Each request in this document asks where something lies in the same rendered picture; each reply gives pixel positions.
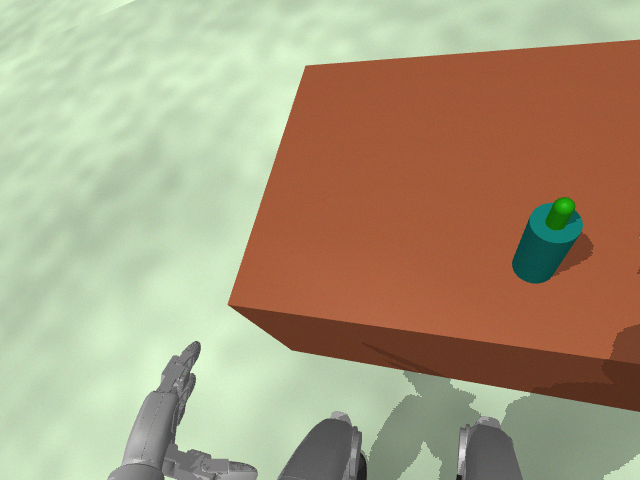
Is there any left robot arm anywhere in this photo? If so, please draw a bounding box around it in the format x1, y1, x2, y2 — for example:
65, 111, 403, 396
107, 464, 165, 480

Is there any left robot hand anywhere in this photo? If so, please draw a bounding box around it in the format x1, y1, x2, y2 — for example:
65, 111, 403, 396
121, 341, 258, 480

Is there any bottle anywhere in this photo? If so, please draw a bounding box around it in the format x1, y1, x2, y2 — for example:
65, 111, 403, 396
512, 197, 583, 284

